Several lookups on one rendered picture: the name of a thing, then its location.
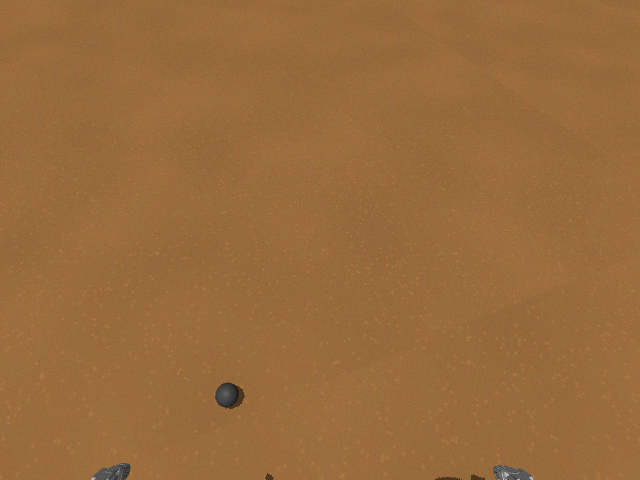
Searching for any left robot hand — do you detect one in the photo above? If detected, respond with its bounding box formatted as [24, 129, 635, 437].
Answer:
[91, 463, 130, 480]

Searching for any ball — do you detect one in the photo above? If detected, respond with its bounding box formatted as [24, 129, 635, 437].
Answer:
[215, 383, 239, 407]

